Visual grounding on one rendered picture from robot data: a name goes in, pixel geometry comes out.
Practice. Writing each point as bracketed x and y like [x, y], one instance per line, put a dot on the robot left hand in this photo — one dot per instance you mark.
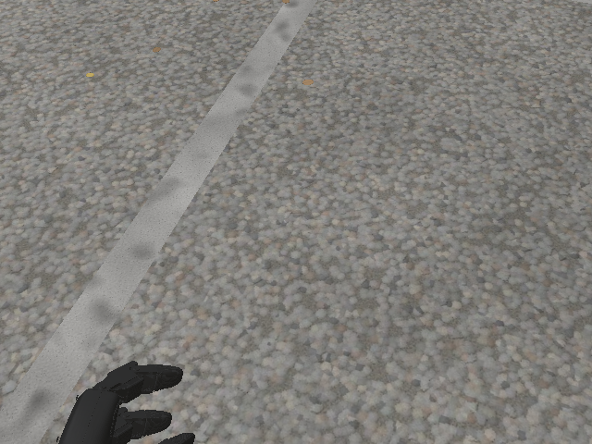
[97, 419]

